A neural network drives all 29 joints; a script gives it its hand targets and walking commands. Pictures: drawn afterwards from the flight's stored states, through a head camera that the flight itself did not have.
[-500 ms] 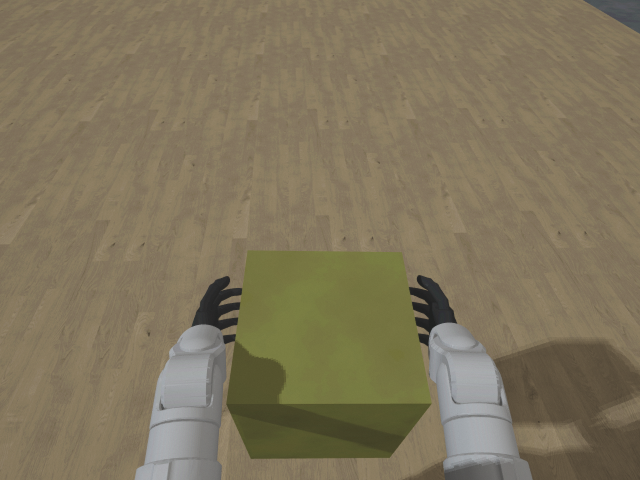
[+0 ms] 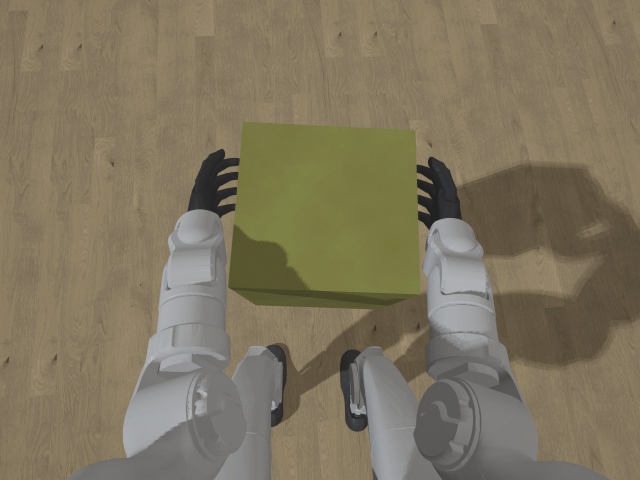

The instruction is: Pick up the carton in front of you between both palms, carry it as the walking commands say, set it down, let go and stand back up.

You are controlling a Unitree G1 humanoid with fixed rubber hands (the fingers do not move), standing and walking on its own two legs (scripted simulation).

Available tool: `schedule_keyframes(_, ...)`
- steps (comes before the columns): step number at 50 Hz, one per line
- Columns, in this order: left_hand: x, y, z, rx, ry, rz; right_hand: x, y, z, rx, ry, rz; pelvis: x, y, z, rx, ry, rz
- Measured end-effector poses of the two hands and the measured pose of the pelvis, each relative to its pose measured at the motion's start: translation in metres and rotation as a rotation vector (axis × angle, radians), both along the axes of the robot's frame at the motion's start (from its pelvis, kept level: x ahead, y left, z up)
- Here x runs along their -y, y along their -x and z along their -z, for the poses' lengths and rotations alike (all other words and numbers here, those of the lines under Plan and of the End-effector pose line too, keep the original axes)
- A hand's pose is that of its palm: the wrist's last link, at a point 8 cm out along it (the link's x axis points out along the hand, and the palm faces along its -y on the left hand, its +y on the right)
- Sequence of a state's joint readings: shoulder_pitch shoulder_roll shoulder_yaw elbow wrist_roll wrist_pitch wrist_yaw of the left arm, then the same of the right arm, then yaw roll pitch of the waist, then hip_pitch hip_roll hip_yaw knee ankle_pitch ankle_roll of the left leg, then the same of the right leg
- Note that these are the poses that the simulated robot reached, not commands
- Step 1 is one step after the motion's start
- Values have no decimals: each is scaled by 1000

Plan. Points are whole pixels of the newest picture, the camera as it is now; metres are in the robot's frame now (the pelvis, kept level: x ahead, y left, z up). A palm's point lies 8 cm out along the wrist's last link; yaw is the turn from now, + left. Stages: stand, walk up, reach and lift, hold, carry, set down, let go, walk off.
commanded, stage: set down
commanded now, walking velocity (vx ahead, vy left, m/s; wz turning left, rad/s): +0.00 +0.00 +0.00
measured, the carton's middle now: (322, 232) +0.40 -0.01 -0.14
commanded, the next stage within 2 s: none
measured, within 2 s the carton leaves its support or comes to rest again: rests again in 1.82 s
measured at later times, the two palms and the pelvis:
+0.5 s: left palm (229, 210) +0.46 +0.15 -0.22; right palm (406, 219) +0.44 -0.15 -0.21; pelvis +0.01 +0.01 -0.13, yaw -1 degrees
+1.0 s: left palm (245, 220) +0.50 +0.15 -0.38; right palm (386, 230) +0.47 -0.15 -0.38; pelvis -0.03 +0.01 -0.26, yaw -2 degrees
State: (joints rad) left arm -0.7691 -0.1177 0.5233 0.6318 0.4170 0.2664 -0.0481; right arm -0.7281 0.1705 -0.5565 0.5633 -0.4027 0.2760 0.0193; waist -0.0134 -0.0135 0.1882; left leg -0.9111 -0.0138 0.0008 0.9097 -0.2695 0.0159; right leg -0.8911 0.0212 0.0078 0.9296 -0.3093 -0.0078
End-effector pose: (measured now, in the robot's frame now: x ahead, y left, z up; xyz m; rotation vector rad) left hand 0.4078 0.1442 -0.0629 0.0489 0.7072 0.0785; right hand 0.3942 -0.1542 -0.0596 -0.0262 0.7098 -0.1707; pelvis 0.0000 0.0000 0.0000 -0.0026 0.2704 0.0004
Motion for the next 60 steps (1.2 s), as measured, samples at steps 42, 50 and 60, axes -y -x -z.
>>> schedule_keyframes(42,-3,-76,272,20,37,4,-4,-68,269,27,-37,63,-8,17,227,-545,32,-2)
schedule_keyframes(50,-1,-89,319,3,23,24,-1,-77,318,9,-35,67,-8,26,262,-538,32,3)
schedule_keyframes(60,-1,-102,386,-14,6,45,-1,-88,385,-10,-27,64,-6,29,302,-507,30,6)
